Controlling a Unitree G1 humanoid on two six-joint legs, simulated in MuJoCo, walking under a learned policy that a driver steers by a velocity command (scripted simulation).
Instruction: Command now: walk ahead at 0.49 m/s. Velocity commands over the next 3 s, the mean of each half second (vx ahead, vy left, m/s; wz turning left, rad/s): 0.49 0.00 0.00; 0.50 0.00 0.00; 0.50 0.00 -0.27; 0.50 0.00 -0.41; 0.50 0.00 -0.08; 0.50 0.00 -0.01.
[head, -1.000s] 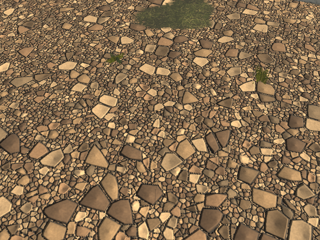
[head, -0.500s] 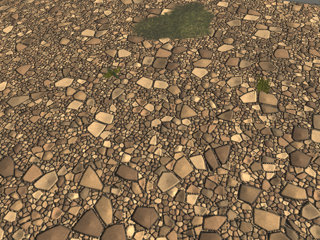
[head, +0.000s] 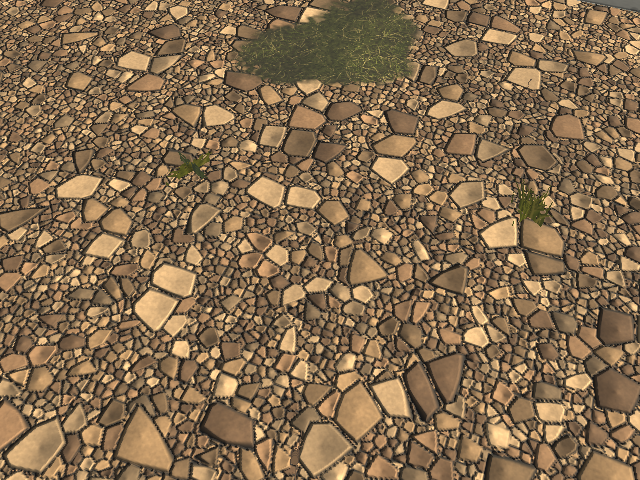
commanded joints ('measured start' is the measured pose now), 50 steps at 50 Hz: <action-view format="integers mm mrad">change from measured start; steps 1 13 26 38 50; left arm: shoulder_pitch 74 -352 -114 82 33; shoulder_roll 49 53 83 141 130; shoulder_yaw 24 11 25 39 26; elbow -46 -198 -133 -41 -78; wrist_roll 6 9 43 19 -19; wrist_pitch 7 7 -9 2 -24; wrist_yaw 11 -23 -38 0 -11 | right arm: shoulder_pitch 6 243 139 -181 207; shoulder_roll -62 -163 -112 -49 -167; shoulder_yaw -5 -24 -18 -2 -46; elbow -21 64 7 -95 -10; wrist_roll -7 18 18 11 14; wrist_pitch -22 2 -5 11 -1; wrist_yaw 6 -45 -41 -23 -14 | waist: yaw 27 -74 -2 60 -116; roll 100 71 -45 -25 203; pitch -61 37 -91 24 -263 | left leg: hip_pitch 102 260 -289 -323 619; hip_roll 265 264 198 145 399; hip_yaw -291 -139 -151 -75 -645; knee -310 -316 721 139 -152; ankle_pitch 15 104 -148 257 -181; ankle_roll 178 136 -1 -49 229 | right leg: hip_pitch -137 -239 268 310 -394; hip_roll -100 -44 -189 -137 39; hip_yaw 41 -35 227 6 73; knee -32 -660 -1038 -1122 134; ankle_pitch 62 436 261 369 -158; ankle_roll -3 39 -164 -139 4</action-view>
